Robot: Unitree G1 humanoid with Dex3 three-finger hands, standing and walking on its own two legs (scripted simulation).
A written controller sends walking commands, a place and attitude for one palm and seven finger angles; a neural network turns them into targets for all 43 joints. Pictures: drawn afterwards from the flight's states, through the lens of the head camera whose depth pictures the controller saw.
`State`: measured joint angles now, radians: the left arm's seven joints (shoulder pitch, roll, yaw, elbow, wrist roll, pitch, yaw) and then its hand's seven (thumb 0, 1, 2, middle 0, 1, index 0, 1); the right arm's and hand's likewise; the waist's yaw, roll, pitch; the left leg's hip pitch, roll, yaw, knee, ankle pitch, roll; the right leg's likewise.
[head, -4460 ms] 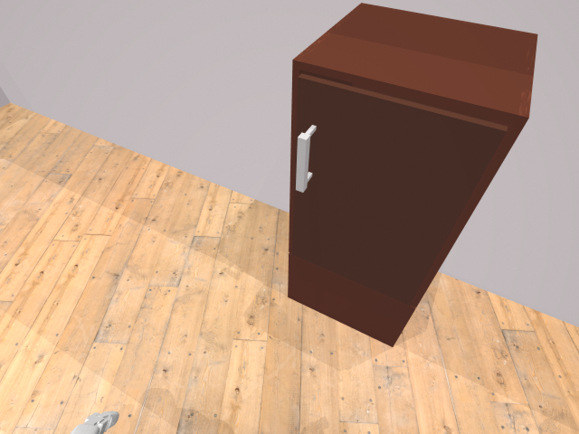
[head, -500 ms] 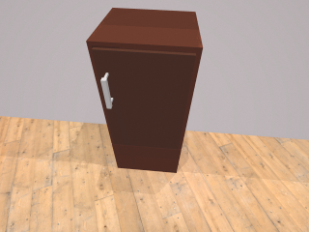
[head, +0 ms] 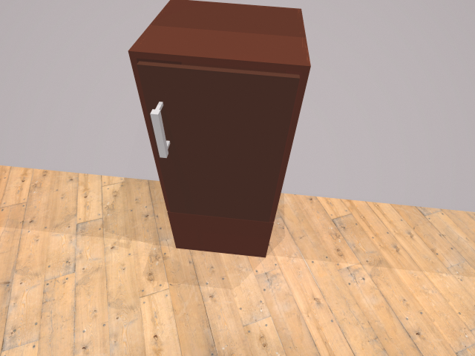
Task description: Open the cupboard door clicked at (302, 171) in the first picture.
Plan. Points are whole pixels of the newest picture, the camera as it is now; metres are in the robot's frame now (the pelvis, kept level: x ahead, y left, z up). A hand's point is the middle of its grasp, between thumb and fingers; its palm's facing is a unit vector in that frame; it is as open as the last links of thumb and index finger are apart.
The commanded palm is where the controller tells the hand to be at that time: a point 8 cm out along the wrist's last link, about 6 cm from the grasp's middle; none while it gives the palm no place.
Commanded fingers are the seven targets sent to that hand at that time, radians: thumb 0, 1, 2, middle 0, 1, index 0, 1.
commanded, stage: look again from close up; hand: left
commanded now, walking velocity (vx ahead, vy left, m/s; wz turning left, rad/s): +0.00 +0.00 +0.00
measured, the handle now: (162, 130) +0.65 +0.25 -0.02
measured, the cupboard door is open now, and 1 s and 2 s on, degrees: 0 0 0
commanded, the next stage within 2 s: shuffle to correct the standing spot in 0.48 s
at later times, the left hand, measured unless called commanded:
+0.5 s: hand out of the picture +0.00 +0.15 -0.17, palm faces +0.06 -0.99 -0.15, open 7.4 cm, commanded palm none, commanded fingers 0.00 0.90 0.90 -0.20 -0.30 -0.20 -0.30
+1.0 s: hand out of the picture +0.02 +0.18 -0.18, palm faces +0.05 -0.99 -0.13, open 7.4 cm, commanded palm none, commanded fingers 0.00 0.90 0.90 -0.20 -0.30 -0.20 -0.30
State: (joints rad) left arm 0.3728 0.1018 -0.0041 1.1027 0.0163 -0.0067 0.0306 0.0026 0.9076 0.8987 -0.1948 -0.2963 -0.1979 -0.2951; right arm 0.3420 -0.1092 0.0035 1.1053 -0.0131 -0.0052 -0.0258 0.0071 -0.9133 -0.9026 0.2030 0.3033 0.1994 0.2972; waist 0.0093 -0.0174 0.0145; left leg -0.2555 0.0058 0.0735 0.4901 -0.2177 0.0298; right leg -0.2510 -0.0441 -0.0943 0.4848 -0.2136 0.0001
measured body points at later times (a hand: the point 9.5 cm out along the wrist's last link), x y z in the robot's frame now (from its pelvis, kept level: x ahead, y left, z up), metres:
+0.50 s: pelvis +0.01 +0.00 +0.00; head +0.02 +0.00 +0.45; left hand -0.01 +0.20 -0.16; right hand +0.00 -0.21 -0.16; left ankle +0.03 +0.10 -0.74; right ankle +0.03 -0.12 -0.74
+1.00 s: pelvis +0.06 +0.03 +0.00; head +0.07 +0.04 +0.45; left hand +0.02 +0.24 -0.17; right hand +0.02 -0.19 -0.15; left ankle +0.03 +0.10 -0.74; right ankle +0.03 -0.09 -0.69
